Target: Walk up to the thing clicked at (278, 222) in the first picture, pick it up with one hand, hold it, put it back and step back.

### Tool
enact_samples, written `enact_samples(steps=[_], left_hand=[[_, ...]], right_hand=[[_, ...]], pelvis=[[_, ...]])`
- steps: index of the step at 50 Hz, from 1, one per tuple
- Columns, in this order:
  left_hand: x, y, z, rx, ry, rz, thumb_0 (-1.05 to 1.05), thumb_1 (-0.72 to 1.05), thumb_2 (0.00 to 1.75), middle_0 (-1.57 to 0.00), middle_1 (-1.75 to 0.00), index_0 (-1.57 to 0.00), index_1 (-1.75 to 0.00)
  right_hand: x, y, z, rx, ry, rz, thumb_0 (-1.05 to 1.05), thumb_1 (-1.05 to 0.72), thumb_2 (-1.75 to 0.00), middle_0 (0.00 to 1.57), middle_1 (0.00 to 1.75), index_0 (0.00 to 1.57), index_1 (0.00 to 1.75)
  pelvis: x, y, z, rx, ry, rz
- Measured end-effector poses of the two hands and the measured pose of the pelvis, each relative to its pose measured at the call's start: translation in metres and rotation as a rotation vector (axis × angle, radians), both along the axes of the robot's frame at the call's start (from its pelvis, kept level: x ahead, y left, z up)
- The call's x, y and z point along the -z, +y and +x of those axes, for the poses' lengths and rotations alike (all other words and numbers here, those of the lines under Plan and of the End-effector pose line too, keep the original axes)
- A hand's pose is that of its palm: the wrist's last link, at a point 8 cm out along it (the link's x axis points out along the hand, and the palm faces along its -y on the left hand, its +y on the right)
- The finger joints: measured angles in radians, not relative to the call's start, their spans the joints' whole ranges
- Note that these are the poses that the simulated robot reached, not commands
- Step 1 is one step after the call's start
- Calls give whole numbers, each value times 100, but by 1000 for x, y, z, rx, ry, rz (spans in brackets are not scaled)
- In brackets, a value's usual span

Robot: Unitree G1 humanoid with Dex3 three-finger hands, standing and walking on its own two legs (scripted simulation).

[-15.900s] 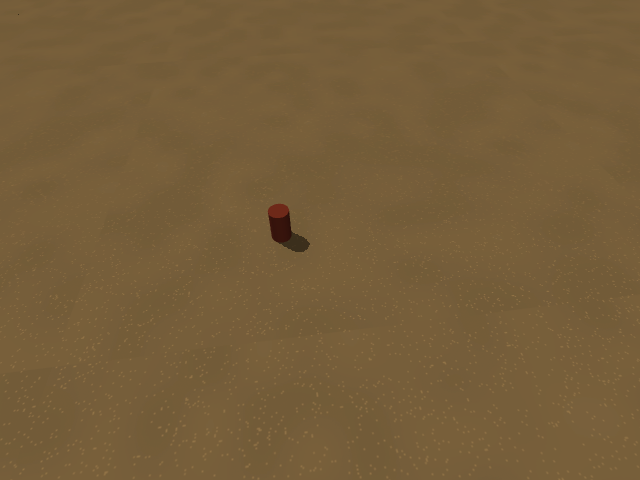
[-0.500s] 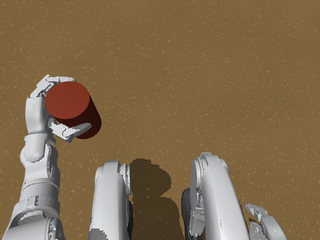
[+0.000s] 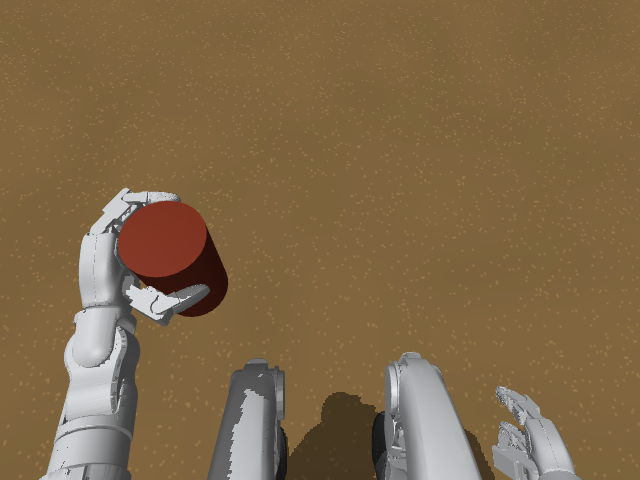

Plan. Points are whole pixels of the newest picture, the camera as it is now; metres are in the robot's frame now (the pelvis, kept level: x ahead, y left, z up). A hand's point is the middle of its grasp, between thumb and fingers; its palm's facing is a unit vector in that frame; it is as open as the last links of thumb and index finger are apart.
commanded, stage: lift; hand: left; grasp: from the side
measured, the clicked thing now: (181, 264) +0.38 +0.19 -0.03
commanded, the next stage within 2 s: hold in 1.32 s
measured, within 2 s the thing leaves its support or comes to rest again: neither
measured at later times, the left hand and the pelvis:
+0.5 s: hand (106, 201) +0.37 +0.20 +0.14, palm faces +0.11 -0.99 -0.02, open 11.9 cm; pelvis +0.03 +0.00 +0.12, yaw +1 degrees
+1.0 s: hand (93, 148) +0.38 +0.18 +0.20, palm faces +0.11 -0.99 -0.01, open 11.9 cm; pelvis +0.05 +0.00 +0.18, yaw +1 degrees
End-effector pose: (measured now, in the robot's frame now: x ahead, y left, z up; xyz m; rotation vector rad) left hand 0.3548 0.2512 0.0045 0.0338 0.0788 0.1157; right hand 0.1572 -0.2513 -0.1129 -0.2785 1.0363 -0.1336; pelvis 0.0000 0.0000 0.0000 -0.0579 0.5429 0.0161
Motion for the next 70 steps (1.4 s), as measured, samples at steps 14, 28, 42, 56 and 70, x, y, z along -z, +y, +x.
enact_samples(steps=[14, 28, 42, 56, 70], left_hand=[[-97, -1, -7, -11, 4, -12, -1, -60, 106, -60, -97, -62, -98], [-152, -5, -8, 4, 2, -18, -1, -61, 106, -60, -96, -62, -97], [-187, -16, -5, -4, 0, -26, -1, -61, 106, -60, -97, -62, -98], [-207, -22, 3, 10, -3, -35, -1, -60, 106, -59, -98, -61, -99], [-221, -26, 8, 15, -21, -36, -1, -60, 106, -59, -98, -61, -99]], right_hand=[[-96, 11, 12, 1, -70, 2, 1, -91, -90, 20, 30, 20, 30], [-147, 12, 8, -5, -68, 10, 1, -91, -90, 20, 30, 20, 30], [-176, 13, 16, -5, -76, 21, 1, -92, -90, 20, 30, 20, 30], [-196, 6, 24, 8, -82, 13, 1, -92, -90, 20, 30, 20, 30], [-202, 2, 24, 26, -61, 11, 1, -92, -90, 20, 30, 20, 30]], pelvis=[[-84, 4, 21, -9, -122, 0], [-133, 4, 32, -12, -221, 12], [-164, -2, 44, -14, -293, 24], [-183, -5, 56, -11, -341, 32], [-192, -7, 64, -8, -368, 36]])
